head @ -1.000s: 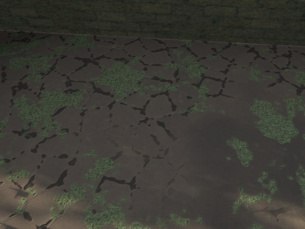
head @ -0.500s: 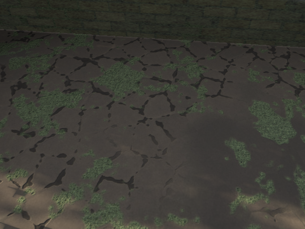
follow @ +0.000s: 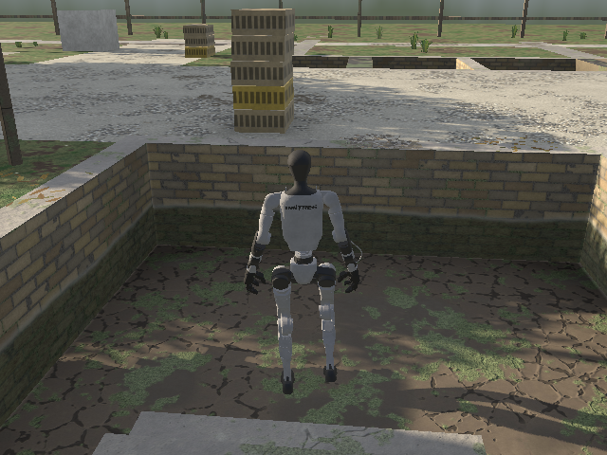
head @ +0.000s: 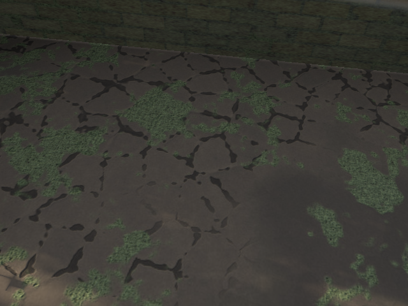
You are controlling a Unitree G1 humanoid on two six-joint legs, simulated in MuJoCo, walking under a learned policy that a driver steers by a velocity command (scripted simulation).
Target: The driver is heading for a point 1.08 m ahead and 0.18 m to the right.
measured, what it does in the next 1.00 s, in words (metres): walks ahead: right foot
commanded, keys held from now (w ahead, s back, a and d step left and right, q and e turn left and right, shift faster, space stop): no key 0.70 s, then w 0.30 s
